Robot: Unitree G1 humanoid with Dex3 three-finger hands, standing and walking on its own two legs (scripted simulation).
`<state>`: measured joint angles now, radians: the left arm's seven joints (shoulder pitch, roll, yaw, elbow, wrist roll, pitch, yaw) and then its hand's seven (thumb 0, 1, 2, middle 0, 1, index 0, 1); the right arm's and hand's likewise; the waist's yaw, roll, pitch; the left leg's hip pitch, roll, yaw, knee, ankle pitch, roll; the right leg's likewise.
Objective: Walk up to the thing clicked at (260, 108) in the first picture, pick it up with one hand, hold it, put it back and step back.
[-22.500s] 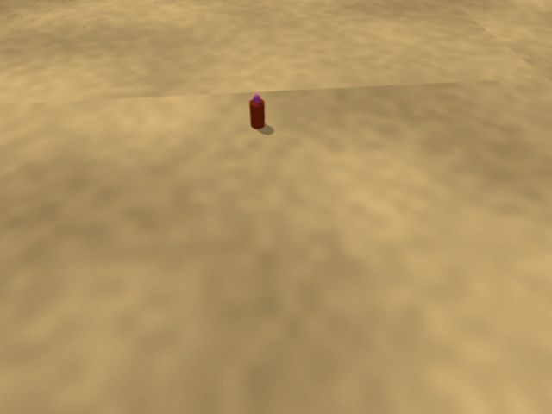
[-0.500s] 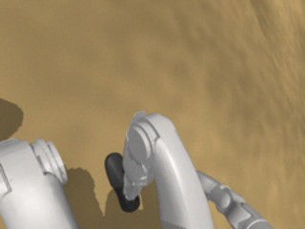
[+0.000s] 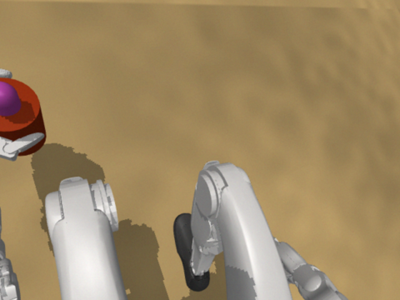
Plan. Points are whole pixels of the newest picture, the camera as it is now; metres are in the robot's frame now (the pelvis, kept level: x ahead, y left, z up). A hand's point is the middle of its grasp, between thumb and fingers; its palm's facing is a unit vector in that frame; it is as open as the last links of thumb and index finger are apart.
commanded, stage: settle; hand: left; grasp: from the side
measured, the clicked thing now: (12, 117) +0.43 +0.28 -0.12
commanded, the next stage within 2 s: lift in 1.22 s
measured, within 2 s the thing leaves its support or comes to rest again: neither
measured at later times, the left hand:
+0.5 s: hand (3, 96) +0.43 +0.27 -0.03, palm faces +0.21 -0.98 -0.08, open 11.6 cm
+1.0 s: hand (1, 91) +0.42 +0.26 +0.01, palm faces +0.21 -0.97 -0.09, open 11.7 cm
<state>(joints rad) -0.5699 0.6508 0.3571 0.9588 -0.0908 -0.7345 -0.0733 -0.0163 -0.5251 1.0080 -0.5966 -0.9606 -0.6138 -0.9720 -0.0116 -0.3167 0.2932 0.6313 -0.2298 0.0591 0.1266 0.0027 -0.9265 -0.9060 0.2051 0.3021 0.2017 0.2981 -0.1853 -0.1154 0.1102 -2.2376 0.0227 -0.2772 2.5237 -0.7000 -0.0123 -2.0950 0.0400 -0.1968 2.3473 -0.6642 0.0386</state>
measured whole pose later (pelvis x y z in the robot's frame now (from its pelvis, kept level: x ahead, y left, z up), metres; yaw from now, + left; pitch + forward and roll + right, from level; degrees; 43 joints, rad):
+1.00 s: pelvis +0.01 -0.02 +0.06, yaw +7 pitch +33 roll -6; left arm -0.56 0.43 0.37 0.81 -0.11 -0.53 -0.19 -0.02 -0.61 1.11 -0.61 -0.98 -0.63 -0.99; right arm 0.10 -0.28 0.06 0.67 -0.08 0.03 0.05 0.01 -0.92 -0.91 0.20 0.30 0.20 0.30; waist -0.14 0.00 -0.10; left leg -2.16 0.03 -0.12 2.27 -0.68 -0.03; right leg -2.10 0.00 -0.08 2.22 -0.69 0.00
